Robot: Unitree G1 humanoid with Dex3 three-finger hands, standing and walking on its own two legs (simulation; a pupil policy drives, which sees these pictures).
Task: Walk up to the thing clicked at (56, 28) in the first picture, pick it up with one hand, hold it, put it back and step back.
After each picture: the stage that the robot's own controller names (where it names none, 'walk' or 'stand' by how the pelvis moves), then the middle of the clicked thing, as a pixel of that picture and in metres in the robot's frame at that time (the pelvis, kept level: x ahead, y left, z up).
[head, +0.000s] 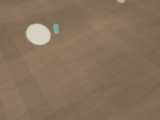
stand; (56, 29) +1.75 +0.32 -0.72
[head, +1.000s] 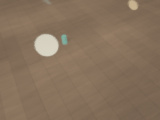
walk; (64, 39) +1.62 +0.33 -0.72
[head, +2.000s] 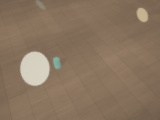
walk; (57, 63) +1.10 +0.33 -0.72
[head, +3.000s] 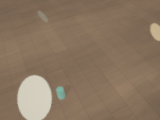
walk; (60, 93) +0.75 +0.24 -0.71
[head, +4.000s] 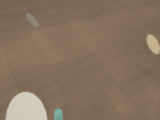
stand; (58, 115) +0.53 +0.14 -0.70
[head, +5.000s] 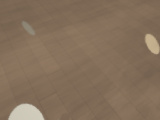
stand; out of the picture +0.46 +0.18 -0.72
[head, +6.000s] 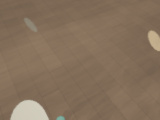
stand; out of the picture +0.47 +0.17 -0.72
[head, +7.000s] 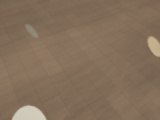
stand; out of the picture +0.46 +0.16 -0.73
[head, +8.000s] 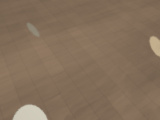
stand; out of the picture +0.46 +0.16 -0.73
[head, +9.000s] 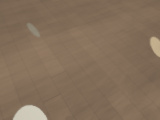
stand; out of the picture +0.46 +0.15 -0.73
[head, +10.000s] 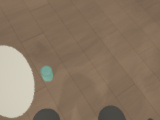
go down; (47, 74) +0.52 +0.16 -0.49
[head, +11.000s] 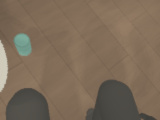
go down; (23, 45) +0.55 +0.20 -0.32
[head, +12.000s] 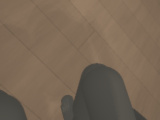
close in; out of the picture +0.53 +0.25 -0.24
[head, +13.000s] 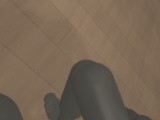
close; out of the picture +0.53 +0.28 -0.23
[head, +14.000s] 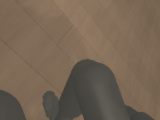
lift; out of the picture +0.49 +0.19 -0.26
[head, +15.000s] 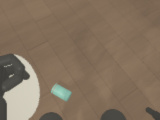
hold; (61, 92) +0.45 +0.11 -0.52
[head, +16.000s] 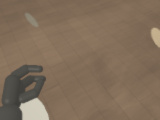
go down; out of the picture +0.39 +0.10 -0.70
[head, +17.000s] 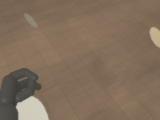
hold; out of the picture +0.38 +0.12 -0.71
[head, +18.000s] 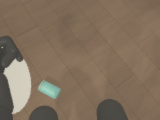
crouch; (49, 89) +0.41 +0.13 -0.49
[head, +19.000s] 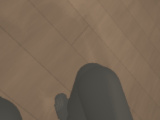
lower; out of the picture +0.41 +0.20 -0.27
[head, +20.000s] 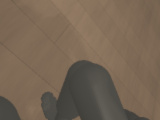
lower; out of the picture +0.40 +0.22 -0.27
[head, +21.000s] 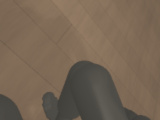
lower; out of the picture +0.40 +0.22 -0.27
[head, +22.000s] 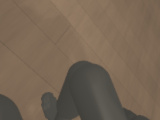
lower; out of the picture +0.39 +0.22 -0.27
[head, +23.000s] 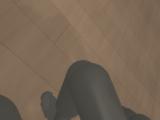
lower; out of the picture +0.39 +0.22 -0.27
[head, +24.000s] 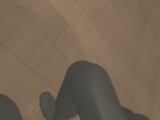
open; out of the picture +0.38 +0.23 -0.27
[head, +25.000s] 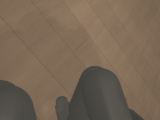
stand; out of the picture +0.39 +0.21 -0.28
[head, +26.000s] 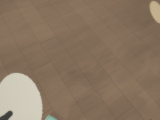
stand; out of the picture +0.34 +0.15 -0.62
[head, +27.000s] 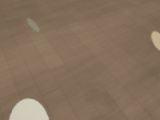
stand; out of the picture +0.32 +0.16 -0.69
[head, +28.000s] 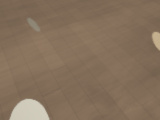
stand; out of the picture +0.31 +0.15 -0.69
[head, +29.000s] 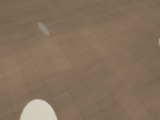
stand; out of the picture +0.33 +0.15 -0.75
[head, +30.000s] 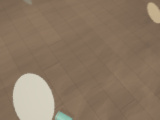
walk; (63, 119) +0.38 +0.12 -0.72
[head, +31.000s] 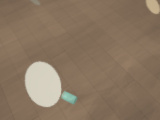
walk; (69, 97) +0.59 +0.16 -0.73
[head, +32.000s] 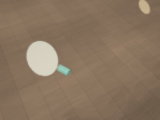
walk; (63, 70) +0.92 +0.14 -0.73
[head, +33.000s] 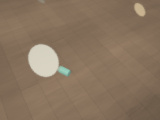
stand; (64, 71) +0.98 +0.18 -0.74
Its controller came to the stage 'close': yes
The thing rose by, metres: 0.01
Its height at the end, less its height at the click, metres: -0.02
